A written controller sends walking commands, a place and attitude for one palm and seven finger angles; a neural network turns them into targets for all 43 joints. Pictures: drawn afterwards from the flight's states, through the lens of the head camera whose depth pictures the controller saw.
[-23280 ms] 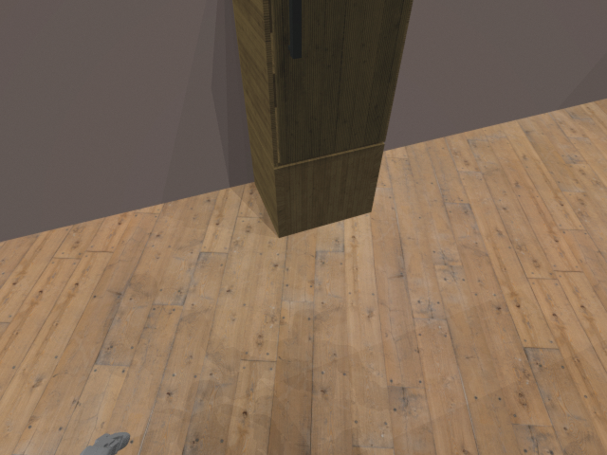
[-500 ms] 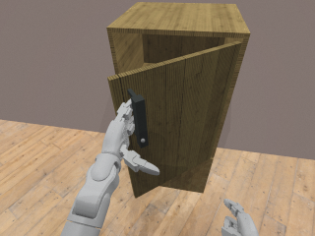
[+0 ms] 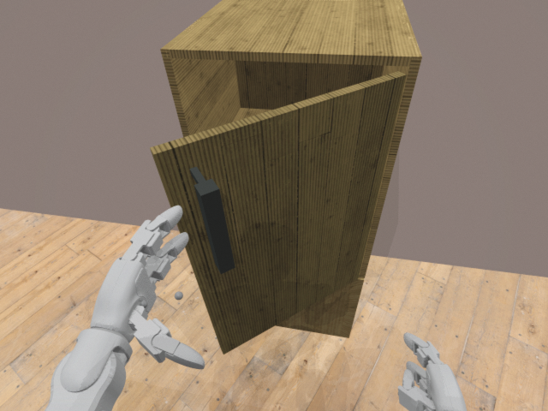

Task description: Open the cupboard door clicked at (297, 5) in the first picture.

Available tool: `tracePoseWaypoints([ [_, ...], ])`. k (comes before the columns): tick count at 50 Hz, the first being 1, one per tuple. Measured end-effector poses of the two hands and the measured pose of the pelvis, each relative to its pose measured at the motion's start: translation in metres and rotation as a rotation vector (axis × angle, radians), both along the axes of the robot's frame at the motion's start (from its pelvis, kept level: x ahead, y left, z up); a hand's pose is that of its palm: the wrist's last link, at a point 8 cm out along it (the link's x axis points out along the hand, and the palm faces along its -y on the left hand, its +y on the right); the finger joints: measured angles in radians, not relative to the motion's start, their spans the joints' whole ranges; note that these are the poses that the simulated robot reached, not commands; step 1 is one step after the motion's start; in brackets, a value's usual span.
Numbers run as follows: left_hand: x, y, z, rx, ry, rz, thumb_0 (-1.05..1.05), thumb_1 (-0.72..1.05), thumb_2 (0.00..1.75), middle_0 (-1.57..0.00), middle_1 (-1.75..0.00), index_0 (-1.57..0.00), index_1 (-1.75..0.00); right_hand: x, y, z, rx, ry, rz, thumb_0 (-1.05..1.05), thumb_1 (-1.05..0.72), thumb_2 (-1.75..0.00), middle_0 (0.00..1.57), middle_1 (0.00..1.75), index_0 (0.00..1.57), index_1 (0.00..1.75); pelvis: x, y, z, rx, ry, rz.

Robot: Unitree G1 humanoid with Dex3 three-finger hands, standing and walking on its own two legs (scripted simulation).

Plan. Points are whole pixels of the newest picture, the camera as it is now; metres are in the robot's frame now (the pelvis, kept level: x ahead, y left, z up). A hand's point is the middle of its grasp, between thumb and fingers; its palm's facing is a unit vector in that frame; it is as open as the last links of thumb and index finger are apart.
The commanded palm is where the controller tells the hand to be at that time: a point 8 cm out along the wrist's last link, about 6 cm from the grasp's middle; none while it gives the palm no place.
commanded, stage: slide the hand sideways off the handle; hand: left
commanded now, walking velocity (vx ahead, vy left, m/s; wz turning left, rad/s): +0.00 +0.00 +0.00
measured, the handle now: (211, 221) +0.34 +0.13 +0.13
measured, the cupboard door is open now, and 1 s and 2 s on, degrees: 41 41 41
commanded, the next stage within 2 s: draw the hand back to the body in 0.30 s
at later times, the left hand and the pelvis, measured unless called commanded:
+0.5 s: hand (134, 314) +0.19 +0.19 +0.13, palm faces -0.08 -0.99 -0.07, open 16.3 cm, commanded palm +0.16 +0.25 +0.14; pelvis -0.01 +0.02 +0.00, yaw +0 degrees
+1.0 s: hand (80, 306) +0.19 +0.25 +0.14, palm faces +0.15 -0.96 -0.24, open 15.7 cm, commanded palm +0.15 +0.29 +0.15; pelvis -0.01 +0.04 +0.00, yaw +0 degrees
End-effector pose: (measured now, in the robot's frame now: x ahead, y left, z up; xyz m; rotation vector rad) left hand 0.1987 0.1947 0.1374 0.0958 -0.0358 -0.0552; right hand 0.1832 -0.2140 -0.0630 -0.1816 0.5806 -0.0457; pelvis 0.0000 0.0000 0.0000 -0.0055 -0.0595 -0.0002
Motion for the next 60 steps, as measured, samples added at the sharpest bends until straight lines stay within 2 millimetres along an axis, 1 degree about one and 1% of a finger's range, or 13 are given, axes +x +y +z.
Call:
tracePoseWaypoints([
  [3, 0.001, 0.001, -0.003, 0.003, 0.02, -0.022, -0.01, -0.5, 0.3, -0.15, -0.3, -0.15, -0.29, 0.001, -0.004, -0.001, -0.001, -0.012, -0.009, 0.01, -0.91, -0.9, 0.2, 0.3, 0.2, 0.3, 0.001, -0.002, 0.0, 0.0, 0.006, -0.001],
  [6, 0.0, 0.007, -0.005, 0.003, 0.031, -0.019, -0.01, -0.5, 0.3, -0.15, -0.3, -0.15, -0.3, 0.0, -0.007, -0.002, 0.0, -0.022, -0.02, 0.01, -0.91, -0.9, 0.2, 0.3, 0.2, 0.3, 0.003, -0.003, -0.001, 0.002, 0.012, -0.006],
  [15, -0.017, 0.045, -0.004, 0.012, 0.01, 0.045, -0.01, -0.5, 0.3, -0.16, -0.3, -0.15, -0.3, -0.006, -0.008, -0.001, -0.011, -0.04, -0.022, 0.01, -0.91, -0.9, 0.2, 0.3, 0.2, 0.3, 0.004, -0.001, -0.001, -0.003, 0.017, -0.006],
  [18, -0.023, 0.052, -0.006, 0.002, 0.012, 0.042, -0.01, -0.5, 0.3, -0.15, -0.3, -0.15, -0.3, -0.007, -0.006, 0.0, -0.02, -0.056, -0.015, 0.01, -0.91, -0.9, 0.2, 0.3, 0.2, 0.3, 0.001, 0.003, -0.002, -0.007, 0.013, -0.001],
  [26, -0.022, 0.048, -0.006, -0.023, -0.019, -0.026, -0.01, -0.5, 0.3, -0.15, -0.3, -0.15, -0.3, -0.007, 0.01, 0.01, -0.026, -0.126, -0.003, 0.01, -0.91, -0.9, 0.2, 0.3, 0.2, 0.3, -0.007, 0.017, -0.003, -0.011, 0.007, 0.001],
  [30, -0.02, 0.062, -0.003, -0.006, -0.023, 0.001, -0.01, -0.5, 0.3, -0.16, -0.3, -0.15, -0.3, -0.009, 0.021, 0.013, -0.017, -0.133, -0.001, 0.01, -0.9, -0.9, 0.2, 0.3, 0.2, 0.3, -0.009, 0.022, -0.002, -0.01, 0.001, -0.004],
  [35, -0.023, 0.078, 0.003, -0.002, -0.026, 0.026, -0.01, -0.5, 0.3, -0.15, -0.3, -0.15, -0.3, -0.011, 0.034, 0.014, -0.006, -0.136, 0.015, 0.01, -0.9, -0.9, 0.2, 0.3, 0.2, 0.3, -0.009, 0.03, -0.001, -0.013, -0.004, -0.004],
  [42, -0.029, 0.082, 0.005, -0.007, -0.012, -0.001, -0.01, -0.5, 0.3, -0.15, -0.3, -0.15, -0.3, -0.008, 0.047, 0.016, -0.006, -0.144, 0.039, 0.01, -0.9, -0.9, 0.2, 0.3, 0.21, 0.3, -0.01, 0.04, 0.0, -0.016, -0.008, -0.002],
  [46, -0.031, 0.09, 0.006, 0.005, -0.006, 0.013, -0.01, -0.47, 0.32, -0.16, -0.3, -0.15, -0.3, -0.006, 0.051, 0.019, -0.007, -0.149, 0.042, 0.01, -0.9, -0.9, 0.2, 0.3, 0.21, 0.3, -0.01, 0.042, 0.0, -0.016, -0.009, -0.003],
  [49, -0.035, 0.098, 0.013, 0.128, -0.043, 0.147, -0.01, -0.41, 0.34, -0.16, -0.3, -0.16, -0.3, -0.005, 0.052, 0.02, -0.027, -0.14, 0.045, 0.01, -0.9, -0.9, 0.2, 0.3, 0.21, 0.3, -0.009, 0.043, 0.001, -0.015, -0.013, -0.008],
  [52, -0.043, 0.103, 0.015, 0.177, -0.07, 0.267, -0.01, -0.34, 0.37, -0.16, -0.3, -0.16, -0.3, -0.007, 0.052, 0.018, -0.037, -0.107, 0.042, 0.01, -0.9, -0.9, 0.2, 0.3, 0.21, 0.3, -0.008, 0.043, 0.003, -0.014, -0.013, -0.011],
  [56, -0.049, 0.106, 0.015, 0.218, -0.074, 0.354, -0.01, -0.22, 0.42, -0.17, -0.3, -0.16, -0.3, -0.01, 0.05, 0.009, -0.05, -0.034, 0.041, 0.01, -0.9, -0.9, 0.2, 0.3, 0.21, 0.3, -0.006, 0.044, 0.005, -0.014, -0.014, -0.009],
  [60, -0.047, 0.111, 0.019, 0.264, -0.086, 0.403, -0.01, -0.09, 0.48, -0.17, -0.3, -0.17, -0.3, -0.012, 0.047, -0.001, -0.053, 0.029, 0.031, 0.01, -0.9, -0.9, 0.2, 0.3, 0.21, 0.3, -0.002, 0.043, 0.007, -0.012, -0.018, -0.007],
])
